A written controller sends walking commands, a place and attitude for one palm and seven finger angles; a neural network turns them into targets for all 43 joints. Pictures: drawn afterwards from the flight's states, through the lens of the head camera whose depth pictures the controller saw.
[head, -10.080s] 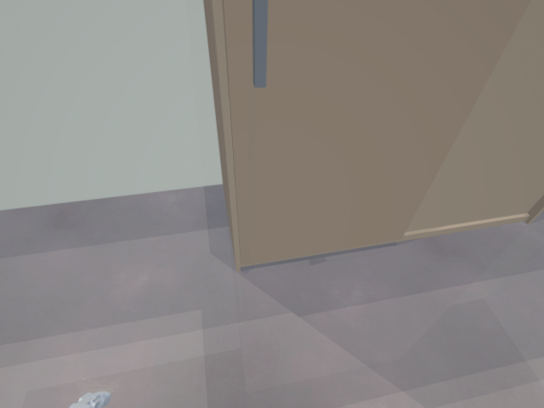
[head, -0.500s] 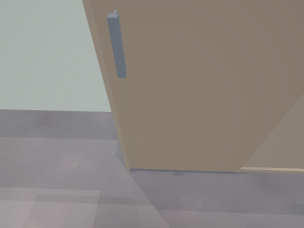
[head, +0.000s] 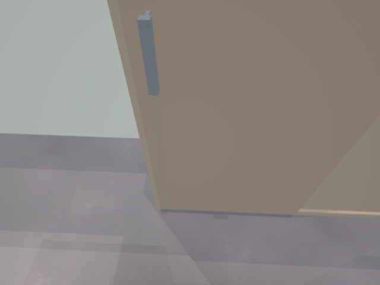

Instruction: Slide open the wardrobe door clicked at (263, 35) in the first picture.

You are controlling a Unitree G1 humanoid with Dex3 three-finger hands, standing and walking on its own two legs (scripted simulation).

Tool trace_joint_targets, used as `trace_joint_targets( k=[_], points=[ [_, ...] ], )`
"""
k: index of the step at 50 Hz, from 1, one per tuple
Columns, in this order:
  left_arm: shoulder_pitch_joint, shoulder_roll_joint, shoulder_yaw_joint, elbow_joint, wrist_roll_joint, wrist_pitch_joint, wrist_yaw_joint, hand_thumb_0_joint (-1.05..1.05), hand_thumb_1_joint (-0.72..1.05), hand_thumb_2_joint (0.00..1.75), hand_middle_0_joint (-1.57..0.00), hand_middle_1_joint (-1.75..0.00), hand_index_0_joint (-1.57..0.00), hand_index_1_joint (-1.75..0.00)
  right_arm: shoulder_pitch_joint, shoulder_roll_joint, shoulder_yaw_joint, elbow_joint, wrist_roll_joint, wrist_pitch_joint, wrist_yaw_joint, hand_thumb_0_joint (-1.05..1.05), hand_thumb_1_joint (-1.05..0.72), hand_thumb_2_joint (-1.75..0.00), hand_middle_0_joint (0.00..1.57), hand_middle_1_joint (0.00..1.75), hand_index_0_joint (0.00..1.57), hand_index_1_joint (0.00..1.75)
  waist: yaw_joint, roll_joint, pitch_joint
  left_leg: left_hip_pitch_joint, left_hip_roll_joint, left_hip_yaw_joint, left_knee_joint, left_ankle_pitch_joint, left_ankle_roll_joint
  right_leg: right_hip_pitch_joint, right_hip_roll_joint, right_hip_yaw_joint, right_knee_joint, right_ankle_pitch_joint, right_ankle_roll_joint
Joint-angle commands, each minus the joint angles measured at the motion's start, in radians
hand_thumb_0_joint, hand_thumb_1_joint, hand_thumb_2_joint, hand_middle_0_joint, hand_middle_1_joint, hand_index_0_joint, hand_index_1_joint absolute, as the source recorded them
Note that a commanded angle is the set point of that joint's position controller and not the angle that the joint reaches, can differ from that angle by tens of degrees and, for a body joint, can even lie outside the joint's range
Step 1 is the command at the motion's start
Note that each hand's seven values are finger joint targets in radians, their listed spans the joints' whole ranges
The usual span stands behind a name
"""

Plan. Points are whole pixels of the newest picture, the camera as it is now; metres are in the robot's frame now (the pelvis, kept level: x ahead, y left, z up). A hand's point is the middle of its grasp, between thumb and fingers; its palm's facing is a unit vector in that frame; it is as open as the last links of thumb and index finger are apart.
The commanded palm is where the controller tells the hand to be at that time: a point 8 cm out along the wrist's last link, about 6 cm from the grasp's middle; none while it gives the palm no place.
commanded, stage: shuffle to correct the standing spot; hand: left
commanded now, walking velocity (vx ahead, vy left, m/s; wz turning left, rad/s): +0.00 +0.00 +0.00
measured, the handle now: (151, 55) +0.58 +0.13 +0.19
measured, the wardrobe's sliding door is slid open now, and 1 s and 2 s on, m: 0.00 0.00 0.00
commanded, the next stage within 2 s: come to a stop and stand still in 0.46 s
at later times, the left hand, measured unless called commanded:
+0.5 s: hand out of the picture +0.03 +0.19 -0.19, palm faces -0.01 -0.99 -0.13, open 7.4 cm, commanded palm none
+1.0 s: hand (143, 249) +0.24 +0.15 -0.19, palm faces +0.04 -0.98 -0.17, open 7.3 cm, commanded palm none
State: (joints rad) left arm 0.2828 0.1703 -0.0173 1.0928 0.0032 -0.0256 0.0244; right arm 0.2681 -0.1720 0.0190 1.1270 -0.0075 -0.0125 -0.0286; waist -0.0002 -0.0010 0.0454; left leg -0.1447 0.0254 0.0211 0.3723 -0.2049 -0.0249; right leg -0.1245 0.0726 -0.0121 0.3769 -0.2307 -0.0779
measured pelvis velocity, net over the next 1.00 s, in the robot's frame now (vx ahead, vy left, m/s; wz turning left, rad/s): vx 0.12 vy -0.03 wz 0.06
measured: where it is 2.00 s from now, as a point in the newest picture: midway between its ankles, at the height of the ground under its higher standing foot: outside the picture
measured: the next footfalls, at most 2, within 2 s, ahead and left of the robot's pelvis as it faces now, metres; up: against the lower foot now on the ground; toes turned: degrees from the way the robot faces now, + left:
right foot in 0.74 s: +0.27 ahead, -0.15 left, +0.00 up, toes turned -4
left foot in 1.08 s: +0.16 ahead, +0.11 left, +0.00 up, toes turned +5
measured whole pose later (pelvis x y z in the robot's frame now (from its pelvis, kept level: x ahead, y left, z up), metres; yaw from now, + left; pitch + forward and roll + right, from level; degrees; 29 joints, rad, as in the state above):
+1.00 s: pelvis +0.12 -0.03 -0.02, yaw +3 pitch -1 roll +1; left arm 0.06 0.16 0.04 0.93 0.03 0.02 0.03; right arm 0.18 -0.20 -0.06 0.99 -0.01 0.03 -0.02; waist -0.02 -0.06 0.15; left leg -0.42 0.01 0.06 0.95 -0.49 -0.04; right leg -0.42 -0.11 -0.09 0.59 -0.15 0.00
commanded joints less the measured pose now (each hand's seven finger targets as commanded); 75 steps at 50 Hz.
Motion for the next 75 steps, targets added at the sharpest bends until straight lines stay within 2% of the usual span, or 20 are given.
trace_joint_targets(
  k=[1, 10, 17, 20, 21, 24, 33, 35, 37, 38, 42, 51, 52, 54, 56, 59, 64, 66, 69, 75],
  points=[
    [0.052, 0.13, 0.028, -0.028, 0.004, -0.017, 0.011, 0.0, 0.9, 0.9, -0.2, -0.3, -0.2, -0.3, 0.047, -0.106, -0.019, -0.024, -0.004, -0.015, -0.009, 0.0, -0.9, -0.9, 0.2, 0.3, 0.2, 0.3, 0.002, -0.005, 0.03, -0.012, 0.073, -0.062, -0.041, 0.091, 0.039, -0.054, -0.168, 0.149, -0.09, 0.134, 0.029],
    [0.109, 0.109, 0.046, -0.02, 0.011, 0.006, -0.003, 0.0, 0.9, 0.9, -0.2, -0.3, -0.2, -0.3, 0.079, -0.068, -0.018, -0.022, -0.019, -0.003, 0.004, 0.0, -0.9, -0.9, 0.2, 0.3, 0.2, 0.3, 0.017, -0.071, 0.103, -0.136, 0.026, -0.009, 0.057, -0.184, 0.043, -0.1, -0.185, 0.227, -0.134, -0.377, -0.016],
    [0.148, 0.092, 0.063, -0.025, 0.014, -0.005, -0.006, 0.0, 0.9, 0.9, -0.2, -0.3, -0.2, -0.3, 0.148, -0.036, -0.021, -0.023, -0.012, -0.031, 0.002, 0.0, -0.9, -0.9, 0.2, 0.3, 0.2, 0.3, -0.013, -0.027, 0.111, -0.096, 0.041, 0.019, 0.101, -0.086, 0.05, -0.11, -0.204, 0.202, -0.021, -0.14, -0.067],
    [0.06, 0.035, 0.048, -0.063, 0.016, -0.021, -0.01, 0.0, 0.9, 0.9, -0.2, -0.3, -0.2, -0.3, 0.369, -0.128, -0.044, 0.05, -0.024, -0.046, -0.017, 0.0, -0.9, -0.9, 0.2, 0.3, 0.2, 0.3, -0.09, 0.301, 0.06, 0.265, 0.326, -0.359, -0.058, 0.394, 0.231, -0.464, -0.032, -0.064, 0.502, -0.275, 0.024],
    [-0.009, 0.053, 0.052, -0.089, 0.023, -0.02, -0.007, 0.0, 0.9, 0.9, -0.2, -0.3, -0.2, -0.3, 0.41, -0.118, -0.036, 0.059, -0.025, -0.04, -0.025, 0.0, -0.9, -0.9, 0.2, 0.3, 0.2, 0.3, -0.104, 0.259, 0.114, 0.283, 0.375, -0.388, -0.056, 0.61, 0.284, -0.565, -0.06, -0.026, 0.649, -0.365, 0.026],
    [-0.042, 0.024, 0.061, -0.096, 0.021, -0.012, -0.019, 0.0, 0.9, 0.9, -0.2, -0.3, -0.2, -0.3, 0.36, -0.094, -0.029, 0.033, -0.028, -0.052, -0.031, 0.0, -0.9, -0.9, 0.2, 0.3, 0.2, 0.3, -0.069, 0.063, 0.124, 0.182, 0.358, -0.298, -0.062, 0.616, 0.273, -0.568, -0.139, 0.003, 0.75, -0.289, 0.038],
    [-0.086, 0.002, 0.057, -0.131, 0.008, 0.009, -0.033, 0.0, 0.9, 0.9, -0.2, -0.3, -0.2, -0.3, 0.259, -0.092, -0.03, 0.004, -0.021, -0.044, -0.036, 0.0, -0.9, -0.9, 0.2, 0.3, 0.2, 0.3, 0.0, 0.177, 0.052, 0.033, 0.183, -0.021, 0.032, 0.726, 0.127, -0.225, -0.095, -0.105, 0.297, 0.01, 0.057],
    [0.073, 0.079, 0.073, -0.081, 0.009, -0.011, -0.018, 0.0, 0.9, 0.9, -0.2, -0.3, -0.2, -0.3, 0.252, -0.114, -0.047, -0.004, -0.003, -0.038, -0.025, 0.0, -0.9, -0.9, 0.2, 0.3, 0.2, 0.3, 0.068, 0.076, -0.075, -0.006, 0.134, -0.021, 0.174, 0.593, 0.067, 0.053, -0.102, -0.086, 0.092, 0.279, 0.068],
    [0.141, 0.255, 0.112, -0.07, 0.014, -0.028, 0.005, 0.0, 0.9, 0.9, -0.2, -0.3, -0.2, -0.3, 0.341, -0.049, -0.056, -0.025, 0.014, -0.029, -0.013, 0.0, -0.9, -0.9, 0.2, 0.3, 0.2, 0.3, 0.061, -0.242, -0.285, -0.201, -0.019, 0.035, 0.527, -0.324, 0.002, 0.34, -0.492, 0.244, 0.157, 1.094, -0.094],
    [0.122, 0.259, 0.111, -0.083, 0.013, -0.027, 0.007, 0.0, 0.9, 0.9, -0.2, -0.3, -0.2, -0.3, 0.328, -0.067, -0.066, -0.033, 0.022, -0.02, -0.021, 0.0, -0.9, -0.9, 0.2, 0.3, 0.2, 0.3, 0.047, -0.231, -0.311, -0.165, -0.009, -0.024, 0.652, -0.481, 0.017, 0.257, -0.55, 0.247, 0.123, 1.162, -0.165],
    [-0.054, 0.183, 0.105, -0.131, 0.022, 0.013, 0.031, 0.0, 0.9, 0.9, -0.2, -0.3, -0.2, -0.3, 0.177, -0.01, -0.071, -0.056, 0.005, 0.028, -0.015, 0.0, -0.9, -0.9, 0.2, 0.3, 0.2, 0.3, 0.031, -0.196, -0.068, -0.264, 0.03, -0.039, 0.778, -0.439, 0.012, -0.078, -0.505, 0.204, 0.061, 0.802, -0.164],
    [-0.176, 0.191, 0.115, -0.216, 0.036, 0.055, 0.016, 0.0, 0.9, 0.9, -0.2, -0.3, -0.2, -0.3, 0.175, -0.027, -0.086, -0.118, -0.006, 0.035, 0.013, 0.0, -0.9, -0.9, 0.2, 0.3, 0.2, 0.3, -0.045, -0.169, -0.1, 0.007, -0.017, 0.055, 0.253, -0.121, -0.002, -0.353, -0.367, 0.134, 0.032, -0.001, -0.035],
    [-0.17, 0.159, 0.108, -0.225, 0.026, 0.065, 0.009, 0.0, 0.9, 0.9, -0.2, -0.3, -0.2, -0.3, 0.19, -0.057, -0.088, -0.119, -0.006, 0.027, 0.009, 0.0, -0.9, -0.9, 0.2, 0.3, 0.2, 0.3, -0.06, -0.056, -0.078, 0.066, -0.002, 0.032, 0.111, -0.091, 0.002, -0.408, -0.305, 0.085, 0.127, -0.122, 0.006],
    [-0.158, 0.071, 0.093, -0.244, 0.014, 0.086, 0.006, 0.0, 0.9, 0.9, -0.2, -0.3, -0.2, -0.3, 0.057, -0.197, -0.107, -0.203, -0.027, 0.023, 0.001, 0.0, -0.9, -0.9, 0.2, 0.3, 0.2, 0.3, -0.048, 0.376, 0.032, -0.232, 0.324, -0.373, -0.199, -0.155, 0.133, -0.435, -0.082, -0.011, 0.547, -0.35, 0.098],
    [-0.1, 0.091, 0.106, -0.222, 0.026, 0.096, 0.002, 0.0, 0.9, 0.9, -0.2, -0.3, -0.2, -0.3, -0.119, -0.166, -0.096, -0.264, -0.033, 0.023, -0.004, 0.0, -0.9, -0.9, 0.2, 0.3, 0.2, 0.3, 0.03, 0.221, 0.058, -0.41, 0.282, -0.293, -0.209, -0.232, 0.198, -0.338, -0.099, 0.058, 0.756, -0.221, 0.079],
    [0.004, 0.079, 0.096, -0.163, 0.029, 0.083, -0.002, 0.0, 0.9, 0.9, -0.2, -0.3, -0.2, -0.3, -0.143, -0.137, -0.083, -0.273, -0.025, 0.012, -0.006, 0.0, -0.9, -0.9, 0.2, 0.3, 0.2, 0.3, 0.048, 0.142, -0.005, -0.238, 0.176, -0.131, -0.105, -0.041, 0.166, -0.355, -0.096, 0.041, 0.78, -0.138, 0.095],
    [0.009, 0.048, 0.061, -0.157, 0.017, 0.046, -0.001, 0.0, 0.9, 0.9, -0.2, -0.3, -0.2, -0.3, -0.026, -0.134, -0.084, -0.214, -0.021, 0.013, -0.01, 0.0, -0.9, -0.9, 0.2, 0.3, 0.2, 0.3, -0.009, 0.128, -0.097, 0.058, 0.209, -0.159, -0.009, 0.265, 0.195, -0.249, -0.114, -0.025, 0.259, -0.246, 0.113],
    [0.072, 0.052, 0.053, -0.12, 0.017, 0.024, 0.006, 0.0, 0.9, 0.9, -0.2, -0.3, -0.2, -0.3, -0.002, -0.115, -0.081, -0.188, -0.008, 0.011, -0.004, 0.0, -0.9, -0.9, 0.2, 0.3, 0.2, 0.3, 0.013, 0.052, -0.1, 0.027, 0.166, -0.121, 0.087, 0.316, 0.144, -0.101, -0.118, -0.01, -0.028, -0.003, 0.113],
    [0.071, 0.153, 0.05, -0.088, 0.015, 0.005, 0.013, 0.0, 0.9, 0.9, -0.2, -0.3, -0.2, -0.3, -0.033, -0.048, -0.06, -0.199, 0.01, 0.01, 0.011, 0.0, -0.9, -0.9, 0.2, 0.3, 0.2, 0.3, -0.01, -0.186, -0.048, -0.119, 0.019, 0.003, 0.112, -0.06, 0.024, -0.063, -0.361, 0.208, -0.031, 0.379, 0.004],
    [0.19, 0.082, 0.036, -0.044, 0.027, -0.018, 0.053, 0.0, 0.9, 0.9, -0.2, -0.3, -0.2, -0.3, -0.094, -0.12, -0.063, -0.2, -0.001, -0.002, 0.015, 0.0, -0.9, -0.9, 0.2, 0.3, 0.2, 0.3, 0.034, -0.172, 0.002, -0.057, 0.065, 0.002, 0.236, 0.015, 0.022, -0.135, -0.242, 0.219, -0.037, 0.453, 0.084]
  ],
)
